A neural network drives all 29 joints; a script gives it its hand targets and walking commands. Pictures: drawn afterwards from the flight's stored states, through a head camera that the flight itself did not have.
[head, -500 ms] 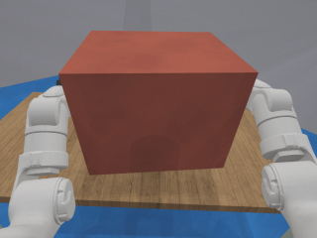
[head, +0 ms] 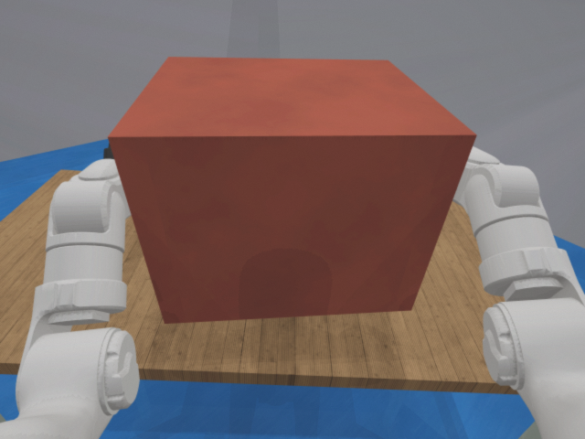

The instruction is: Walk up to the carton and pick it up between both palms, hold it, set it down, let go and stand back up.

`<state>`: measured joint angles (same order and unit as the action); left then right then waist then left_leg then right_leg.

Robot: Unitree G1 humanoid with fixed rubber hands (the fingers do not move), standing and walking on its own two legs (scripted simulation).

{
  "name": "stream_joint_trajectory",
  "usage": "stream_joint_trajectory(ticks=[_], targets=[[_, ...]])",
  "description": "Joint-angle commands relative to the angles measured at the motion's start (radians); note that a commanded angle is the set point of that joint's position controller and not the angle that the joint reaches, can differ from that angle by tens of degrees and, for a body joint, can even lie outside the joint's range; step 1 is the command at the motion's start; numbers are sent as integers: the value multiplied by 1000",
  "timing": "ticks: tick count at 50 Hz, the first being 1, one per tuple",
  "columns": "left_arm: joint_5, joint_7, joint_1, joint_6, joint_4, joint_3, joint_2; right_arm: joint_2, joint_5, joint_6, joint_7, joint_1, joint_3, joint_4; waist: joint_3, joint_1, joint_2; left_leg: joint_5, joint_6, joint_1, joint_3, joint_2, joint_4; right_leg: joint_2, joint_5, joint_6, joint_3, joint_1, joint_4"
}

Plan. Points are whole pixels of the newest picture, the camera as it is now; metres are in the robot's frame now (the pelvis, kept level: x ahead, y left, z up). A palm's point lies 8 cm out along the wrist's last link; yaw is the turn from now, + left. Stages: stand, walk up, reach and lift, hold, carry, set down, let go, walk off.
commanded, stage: hold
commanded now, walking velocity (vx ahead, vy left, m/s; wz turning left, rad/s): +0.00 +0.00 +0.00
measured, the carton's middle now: (286, 180) +0.40 +0.00 +0.24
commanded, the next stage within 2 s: none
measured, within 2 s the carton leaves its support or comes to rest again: neither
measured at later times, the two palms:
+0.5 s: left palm (121, 173) +0.38 +0.21 +0.26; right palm (447, 161) +0.38 -0.20 +0.29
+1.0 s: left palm (120, 173) +0.38 +0.21 +0.26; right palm (447, 161) +0.38 -0.20 +0.29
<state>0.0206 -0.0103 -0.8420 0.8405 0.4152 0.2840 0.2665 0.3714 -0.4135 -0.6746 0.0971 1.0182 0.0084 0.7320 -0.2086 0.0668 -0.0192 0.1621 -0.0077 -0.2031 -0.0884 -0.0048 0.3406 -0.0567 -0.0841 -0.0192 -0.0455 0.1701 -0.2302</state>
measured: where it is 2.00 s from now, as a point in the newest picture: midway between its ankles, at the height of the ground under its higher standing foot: outside the picture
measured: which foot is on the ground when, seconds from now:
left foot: down 0.00-1.00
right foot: down 0.00-1.00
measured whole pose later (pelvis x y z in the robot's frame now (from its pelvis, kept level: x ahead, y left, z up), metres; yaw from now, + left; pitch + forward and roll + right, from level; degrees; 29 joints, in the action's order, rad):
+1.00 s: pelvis +0.00 +0.00 +0.00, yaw +0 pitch +1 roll -1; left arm 0.02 -0.01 -0.84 0.84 0.42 0.28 0.27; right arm 0.37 -0.41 -0.68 0.10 1.02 0.01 0.73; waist -0.21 0.07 -0.02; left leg 0.16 -0.01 -0.20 -0.09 -0.01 0.34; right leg -0.06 -0.09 -0.02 -0.05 0.17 -0.23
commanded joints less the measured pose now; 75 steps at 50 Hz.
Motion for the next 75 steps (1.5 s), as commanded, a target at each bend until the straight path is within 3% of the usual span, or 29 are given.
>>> stream_joint_trajectory(ticks=[1, 75], targets=[[-205, -160, -902, -88, -291, -347, -528, -599, -166, 41, -149, 781, -193, -370, -411, 8, 61, -192, -23, 44, 22, -24, -34, 1, 250, 14, -16, -273, -36], [-201, -164, -905, -87, -266, -341, -530, -598, -156, 41, -151, 790, -185, -359, -394, 8, 53, -160, -19, 36, 22, -22, -41, 5, 220, 14, -19, -255, -30]])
